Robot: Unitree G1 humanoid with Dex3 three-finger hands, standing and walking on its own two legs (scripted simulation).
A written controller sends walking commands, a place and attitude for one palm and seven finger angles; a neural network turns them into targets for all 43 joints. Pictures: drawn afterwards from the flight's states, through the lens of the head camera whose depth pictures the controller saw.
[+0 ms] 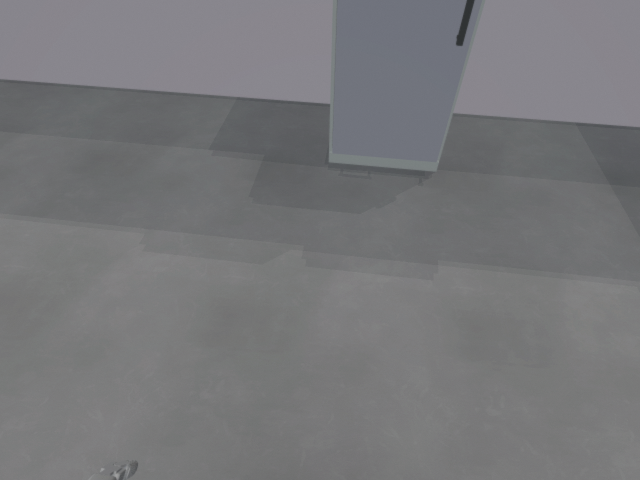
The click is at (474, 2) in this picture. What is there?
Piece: fridge door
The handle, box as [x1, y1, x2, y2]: [456, 0, 474, 45]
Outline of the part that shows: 474,0 467,0 459,33 456,37 457,45 462,44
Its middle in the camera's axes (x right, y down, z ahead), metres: +0.52 -0.86 +1.31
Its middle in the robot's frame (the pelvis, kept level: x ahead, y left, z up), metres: +1.60 -0.42 +0.08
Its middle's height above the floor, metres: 0.85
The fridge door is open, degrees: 0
